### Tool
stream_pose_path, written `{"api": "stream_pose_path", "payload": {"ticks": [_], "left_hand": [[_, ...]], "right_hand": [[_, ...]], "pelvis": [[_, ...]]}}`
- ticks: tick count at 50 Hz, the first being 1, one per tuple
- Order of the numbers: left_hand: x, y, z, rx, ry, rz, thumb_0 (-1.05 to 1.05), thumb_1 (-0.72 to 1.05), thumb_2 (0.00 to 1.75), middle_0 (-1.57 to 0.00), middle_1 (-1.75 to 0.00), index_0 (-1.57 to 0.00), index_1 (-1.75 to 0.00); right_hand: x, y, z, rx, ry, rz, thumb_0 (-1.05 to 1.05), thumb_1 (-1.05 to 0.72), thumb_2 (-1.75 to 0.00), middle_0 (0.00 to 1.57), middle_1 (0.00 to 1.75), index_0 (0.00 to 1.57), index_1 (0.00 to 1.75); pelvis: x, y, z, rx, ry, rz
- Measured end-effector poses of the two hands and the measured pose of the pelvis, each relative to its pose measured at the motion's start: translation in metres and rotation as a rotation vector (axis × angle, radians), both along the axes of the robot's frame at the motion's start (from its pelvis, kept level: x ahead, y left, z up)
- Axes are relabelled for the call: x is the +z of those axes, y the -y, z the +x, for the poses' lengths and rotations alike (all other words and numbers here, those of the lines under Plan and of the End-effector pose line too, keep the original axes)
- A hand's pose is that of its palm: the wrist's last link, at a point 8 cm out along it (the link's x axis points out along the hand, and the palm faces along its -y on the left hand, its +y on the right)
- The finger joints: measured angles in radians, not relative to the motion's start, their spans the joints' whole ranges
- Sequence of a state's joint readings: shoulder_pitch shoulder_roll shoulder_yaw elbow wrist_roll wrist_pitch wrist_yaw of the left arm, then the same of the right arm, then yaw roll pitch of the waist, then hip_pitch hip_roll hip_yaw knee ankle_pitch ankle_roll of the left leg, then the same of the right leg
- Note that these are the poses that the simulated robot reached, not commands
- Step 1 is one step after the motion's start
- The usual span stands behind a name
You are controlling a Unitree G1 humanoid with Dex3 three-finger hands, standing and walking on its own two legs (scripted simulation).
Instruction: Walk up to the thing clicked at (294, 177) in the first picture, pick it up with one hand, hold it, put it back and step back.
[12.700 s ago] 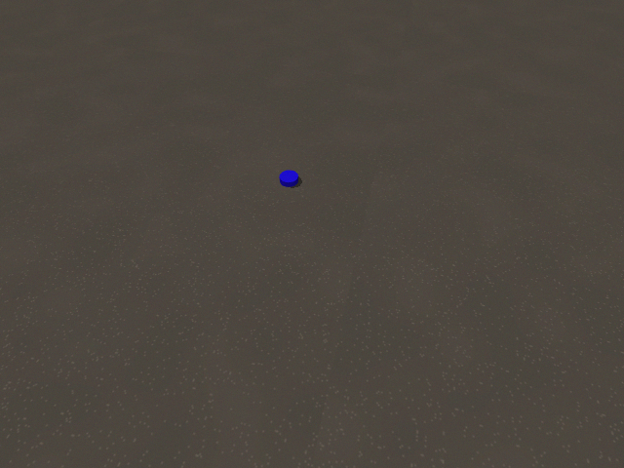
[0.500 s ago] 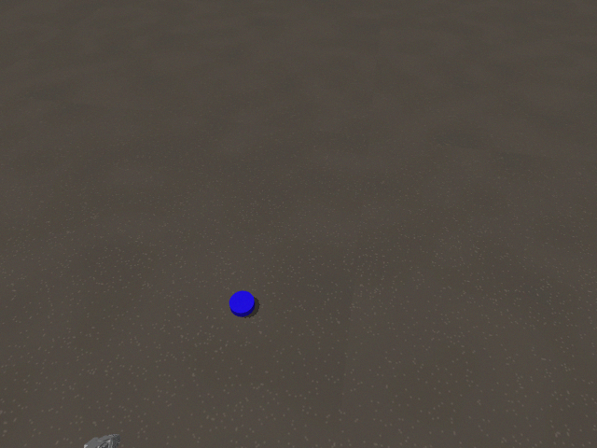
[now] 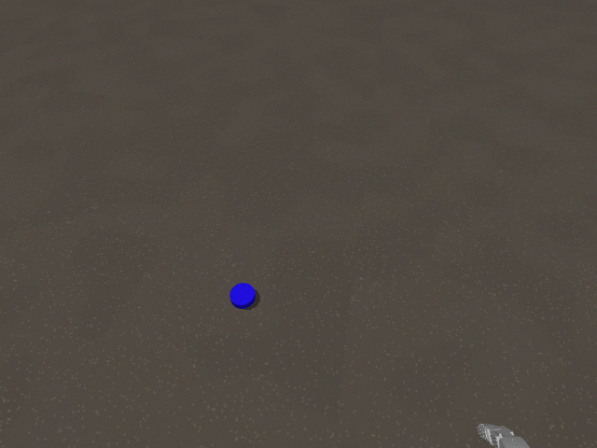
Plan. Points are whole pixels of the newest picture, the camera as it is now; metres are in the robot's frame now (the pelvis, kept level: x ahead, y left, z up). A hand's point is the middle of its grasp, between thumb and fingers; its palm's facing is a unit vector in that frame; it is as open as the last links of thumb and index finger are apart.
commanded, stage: stand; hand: left
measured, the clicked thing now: (242, 295) +0.73 +0.23 -0.77
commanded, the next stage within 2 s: walk up in 0.80 s
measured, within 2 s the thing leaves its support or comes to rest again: neither
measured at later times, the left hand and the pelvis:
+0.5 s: hand out of the picture +0.06 +0.24 -0.16, palm faces -0.05 -0.94 -0.34, open 7.4 cm; pelvis -0.02 -0.01 +0.00, yaw -1 degrees
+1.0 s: hand out of the picture +0.05 +0.28 -0.15, palm faces +0.04 -0.93 -0.35, open 7.4 cm; pelvis +0.02 +0.01 +0.00, yaw +1 degrees
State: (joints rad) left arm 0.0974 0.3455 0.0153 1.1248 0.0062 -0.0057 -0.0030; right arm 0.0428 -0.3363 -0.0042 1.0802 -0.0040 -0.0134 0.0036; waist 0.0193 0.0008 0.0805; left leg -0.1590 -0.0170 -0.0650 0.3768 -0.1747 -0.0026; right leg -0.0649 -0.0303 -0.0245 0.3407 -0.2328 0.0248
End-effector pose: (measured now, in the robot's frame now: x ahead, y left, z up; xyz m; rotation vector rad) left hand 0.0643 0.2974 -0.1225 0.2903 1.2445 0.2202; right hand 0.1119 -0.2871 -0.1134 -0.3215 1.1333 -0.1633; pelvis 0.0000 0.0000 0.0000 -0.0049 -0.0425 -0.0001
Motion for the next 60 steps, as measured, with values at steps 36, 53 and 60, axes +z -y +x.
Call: {"api": "stream_pose_path", "payload": {"ticks": [36, 53, 60], "left_hand": [[0.003, 0.010, -0.007, -0.059, -0.013, 0.006, 0.01, 0.91, 0.89, -0.20, -0.30, -0.21, -0.30], [-0.004, -0.050, -0.022, 0.040, -0.029, 0.024, 0.01, 0.90, 0.89, -0.20, -0.30, -0.21, -0.30], [-0.015, -0.074, 0.022, 0.001, -0.067, 0.021, 0.01, 0.91, 0.89, -0.20, -0.30, -0.20, -0.30]], "right_hand": [[-0.007, 0.021, -0.081, -0.080, -0.146, -0.009, 0.00, -0.91, -0.89, 0.20, 0.30, 0.20, 0.30], [0.007, 0.017, -0.012, 0.000, -0.072, -0.078, 0.00, -0.91, -0.89, 0.20, 0.30, 0.20, 0.30], [0.014, -0.006, 0.010, -0.038, -0.020, -0.098, 0.00, -0.91, -0.89, 0.20, 0.30, 0.20, 0.30]], "pelvis": [[0.002, 0.009, -0.013, -0.017, -0.007, 0.002], [-0.012, -0.024, 0.036, 0.033, 0.003, -0.029], [-0.016, -0.044, 0.074, 0.011, 0.016, 0.010]]}}
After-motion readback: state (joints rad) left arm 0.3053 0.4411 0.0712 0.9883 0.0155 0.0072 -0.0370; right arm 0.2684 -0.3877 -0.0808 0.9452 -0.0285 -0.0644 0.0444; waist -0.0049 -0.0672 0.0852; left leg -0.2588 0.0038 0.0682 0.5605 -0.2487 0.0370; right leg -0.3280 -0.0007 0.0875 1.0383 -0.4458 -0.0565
